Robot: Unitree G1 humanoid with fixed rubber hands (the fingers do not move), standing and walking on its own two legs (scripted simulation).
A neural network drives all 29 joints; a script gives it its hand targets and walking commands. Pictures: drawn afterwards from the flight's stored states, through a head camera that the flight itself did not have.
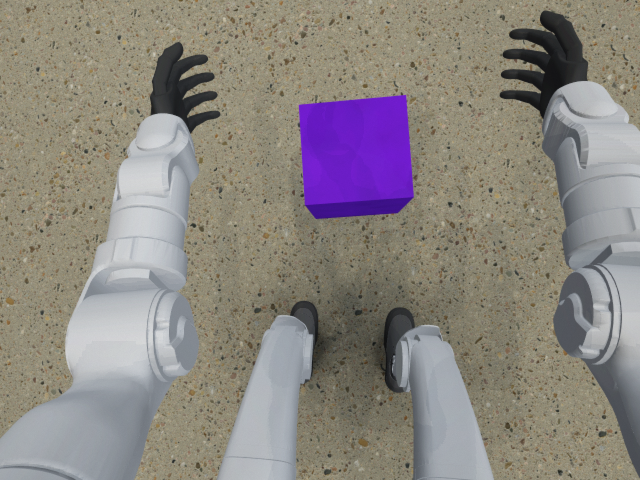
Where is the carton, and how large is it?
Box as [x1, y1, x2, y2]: [299, 95, 413, 218]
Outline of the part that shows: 405,95 299,105 305,205 315,218 397,212 413,196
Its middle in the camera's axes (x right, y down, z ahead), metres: +0.08 -0.17 +0.88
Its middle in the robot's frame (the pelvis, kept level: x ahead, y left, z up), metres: +0.56 +0.02 -0.54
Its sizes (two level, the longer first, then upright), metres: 0.210 0.200 0.250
